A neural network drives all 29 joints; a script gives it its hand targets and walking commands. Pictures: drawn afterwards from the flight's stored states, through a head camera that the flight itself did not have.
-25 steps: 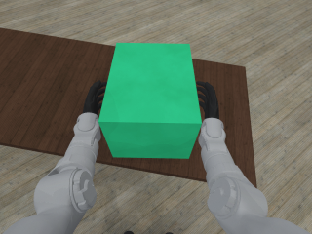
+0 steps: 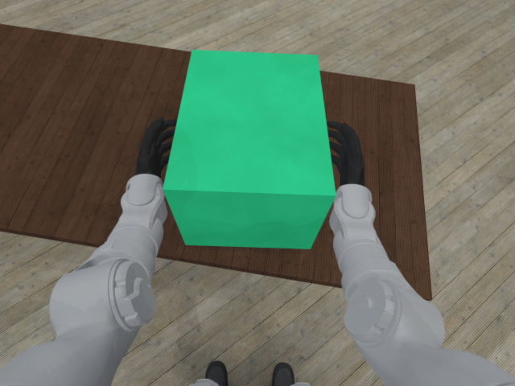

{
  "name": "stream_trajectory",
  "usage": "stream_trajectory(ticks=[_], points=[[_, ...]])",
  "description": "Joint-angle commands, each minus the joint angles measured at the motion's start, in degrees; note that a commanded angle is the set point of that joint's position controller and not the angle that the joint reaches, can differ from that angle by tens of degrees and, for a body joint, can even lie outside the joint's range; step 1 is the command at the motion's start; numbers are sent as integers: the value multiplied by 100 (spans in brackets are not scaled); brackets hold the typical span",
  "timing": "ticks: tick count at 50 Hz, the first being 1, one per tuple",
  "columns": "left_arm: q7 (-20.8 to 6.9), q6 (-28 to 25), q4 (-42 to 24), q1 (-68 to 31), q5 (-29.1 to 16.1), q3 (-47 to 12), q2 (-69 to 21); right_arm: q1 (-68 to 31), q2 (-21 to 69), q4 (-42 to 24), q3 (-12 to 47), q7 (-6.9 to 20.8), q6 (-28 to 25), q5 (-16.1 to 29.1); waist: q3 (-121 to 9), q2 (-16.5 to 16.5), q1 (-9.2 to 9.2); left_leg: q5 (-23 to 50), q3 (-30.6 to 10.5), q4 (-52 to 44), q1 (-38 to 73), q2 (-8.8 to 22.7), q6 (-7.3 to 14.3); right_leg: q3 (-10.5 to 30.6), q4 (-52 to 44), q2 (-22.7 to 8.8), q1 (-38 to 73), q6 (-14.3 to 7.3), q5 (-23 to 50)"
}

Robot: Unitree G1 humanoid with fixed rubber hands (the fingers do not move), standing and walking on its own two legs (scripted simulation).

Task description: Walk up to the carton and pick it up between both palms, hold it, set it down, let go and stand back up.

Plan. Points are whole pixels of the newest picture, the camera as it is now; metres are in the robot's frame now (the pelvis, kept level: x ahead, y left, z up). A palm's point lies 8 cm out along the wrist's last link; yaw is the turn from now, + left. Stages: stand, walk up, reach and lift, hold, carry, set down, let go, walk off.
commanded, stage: set down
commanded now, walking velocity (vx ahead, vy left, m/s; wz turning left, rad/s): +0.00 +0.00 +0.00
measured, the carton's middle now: (251, 150) +0.50 +0.02 -0.04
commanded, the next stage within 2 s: none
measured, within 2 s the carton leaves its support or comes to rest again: rests again in 0.44 s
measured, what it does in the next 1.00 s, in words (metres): stands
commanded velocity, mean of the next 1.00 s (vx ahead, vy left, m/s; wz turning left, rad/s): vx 0.00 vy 0.00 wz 0.00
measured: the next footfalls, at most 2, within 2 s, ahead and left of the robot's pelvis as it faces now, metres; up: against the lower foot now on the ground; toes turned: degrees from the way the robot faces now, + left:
none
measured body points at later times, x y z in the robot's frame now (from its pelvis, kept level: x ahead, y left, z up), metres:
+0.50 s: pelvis -0.01 +0.00 -0.01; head +0.13 +0.02 +0.42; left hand +0.44 +0.18 -0.01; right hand +0.43 -0.14 +0.00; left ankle -0.02 +0.11 -0.74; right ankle -0.02 -0.11 -0.74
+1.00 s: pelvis -0.01 +0.00 -0.01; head +0.14 +0.02 +0.42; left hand +0.44 +0.18 -0.01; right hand +0.43 -0.14 -0.01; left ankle -0.02 +0.11 -0.74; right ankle -0.02 -0.11 -0.74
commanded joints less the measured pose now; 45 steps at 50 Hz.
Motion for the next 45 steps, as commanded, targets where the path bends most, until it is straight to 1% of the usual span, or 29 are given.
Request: stream_trajectory(ticks=[1,6,9,20,28,45], points=[[-621,-449,-151,-3273,359,-1004,-2853,-2729,3101,696,1772,927,-170,-643,-4282,138,33,3152,373,314,1493,198,-199,-222,578,-194,2761,213,3443],[-642,-574,46,-3223,347,-992,-2751,-2710,3032,782,1775,931,-229,-643,-4239,127,13,2899,350,337,1226,190,-162,-197,645,-210,2775,193,3353],[-648,-620,125,-3238,327,-1002,-2694,-2686,3007,845,1755,937,-223,-629,-4209,162,-9,2704,345,335,1146,187,-155,-190,661,-204,2709,168,3180],[-626,-666,199,-3291,396,-935,-2568,-2689,2903,896,1543,979,-172,-645,-4139,298,-60,2295,331,376,1029,163,-154,-205,656,-184,2391,92,2624],[-593,-642,182,-3242,506,-832,-2528,-2652,2838,851,1404,1015,-131,-699,-4068,324,-90,2236,301,384,1074,161,-147,-238,612,-171,2188,71,2368],[-506,-491,-45,-3030,835,-581,-2539,-2495,2761,636,1146,1071,-48,-816,-3907,366,-133,2390,220,335,1392,166,-152,-308,382,-140,1788,37,1941]])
